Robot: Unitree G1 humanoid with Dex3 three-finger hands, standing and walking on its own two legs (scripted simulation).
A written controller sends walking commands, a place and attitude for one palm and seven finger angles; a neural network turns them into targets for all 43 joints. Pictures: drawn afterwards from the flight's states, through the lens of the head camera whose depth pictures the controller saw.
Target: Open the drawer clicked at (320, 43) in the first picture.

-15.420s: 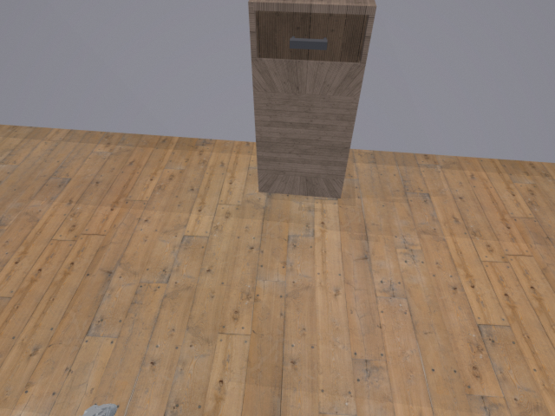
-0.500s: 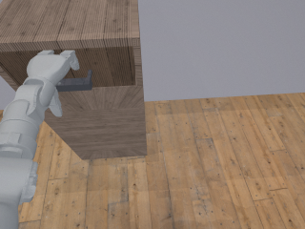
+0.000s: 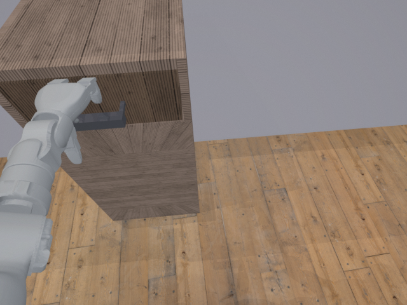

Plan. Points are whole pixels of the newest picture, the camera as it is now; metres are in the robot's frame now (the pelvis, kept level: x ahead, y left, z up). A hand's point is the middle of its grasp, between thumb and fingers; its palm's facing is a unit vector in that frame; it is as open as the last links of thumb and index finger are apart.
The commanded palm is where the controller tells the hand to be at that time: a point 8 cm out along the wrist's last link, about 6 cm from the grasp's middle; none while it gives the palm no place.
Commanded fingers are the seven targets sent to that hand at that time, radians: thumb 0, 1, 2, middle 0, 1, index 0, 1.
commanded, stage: move the hooked fingers above the handle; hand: left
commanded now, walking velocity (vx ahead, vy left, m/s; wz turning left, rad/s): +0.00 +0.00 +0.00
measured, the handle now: (96, 114) +0.53 +0.26 +0.04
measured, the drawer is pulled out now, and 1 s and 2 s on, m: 0.00 0.00 0.00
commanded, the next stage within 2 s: lower the fingers behind the handle in 1.14 s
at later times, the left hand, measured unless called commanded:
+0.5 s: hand (81, 119) +0.46 +0.26 +0.09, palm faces -0.10 -0.01 -0.99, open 13.8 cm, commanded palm +0.45 +0.26 +0.16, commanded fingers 0.00 -0.50 0.30 -0.30 -1.20 -0.30 -1.20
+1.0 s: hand (97, 112) +0.48 +0.22 +0.10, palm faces -0.04 -0.06 -1.00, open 13.8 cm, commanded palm +0.46 +0.25 +0.16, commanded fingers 0.00 -0.50 0.30 -0.30 -1.20 -0.30 -1.20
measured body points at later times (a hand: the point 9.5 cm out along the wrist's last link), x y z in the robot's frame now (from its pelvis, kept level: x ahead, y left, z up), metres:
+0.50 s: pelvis +0.00 +0.00 +0.00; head +0.07 -0.02 +0.45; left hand +0.46 +0.25 +0.14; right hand +0.04 -0.27 -0.13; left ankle -0.03 +0.09 -0.73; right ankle -0.01 -0.11 -0.73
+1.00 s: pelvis +0.01 +0.00 +0.00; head +0.07 -0.02 +0.45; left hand +0.47 +0.22 +0.15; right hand +0.05 -0.28 -0.13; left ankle -0.03 +0.09 -0.73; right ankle -0.01 -0.11 -0.73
